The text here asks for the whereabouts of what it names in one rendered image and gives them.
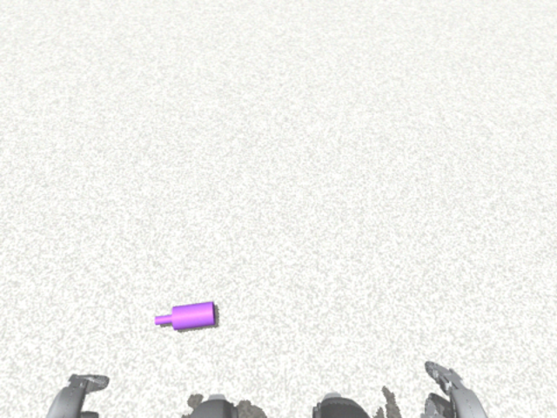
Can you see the right robot hand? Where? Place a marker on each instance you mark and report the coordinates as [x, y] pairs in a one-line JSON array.
[[463, 402]]

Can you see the bottle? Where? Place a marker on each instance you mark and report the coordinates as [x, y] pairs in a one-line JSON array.
[[189, 316]]

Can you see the left robot hand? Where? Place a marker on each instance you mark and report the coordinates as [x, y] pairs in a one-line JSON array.
[[69, 401]]

